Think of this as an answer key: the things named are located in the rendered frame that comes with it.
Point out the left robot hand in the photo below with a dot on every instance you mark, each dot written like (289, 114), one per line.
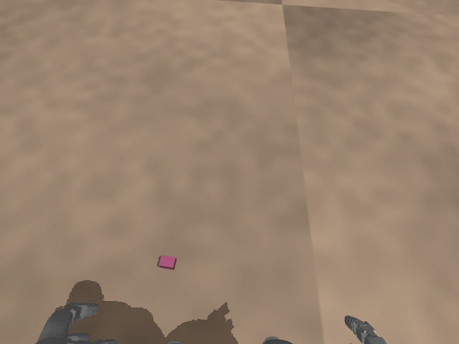
(58, 324)

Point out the small box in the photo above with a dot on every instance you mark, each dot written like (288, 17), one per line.
(167, 262)

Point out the right robot hand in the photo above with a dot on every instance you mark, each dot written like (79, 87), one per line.
(364, 331)

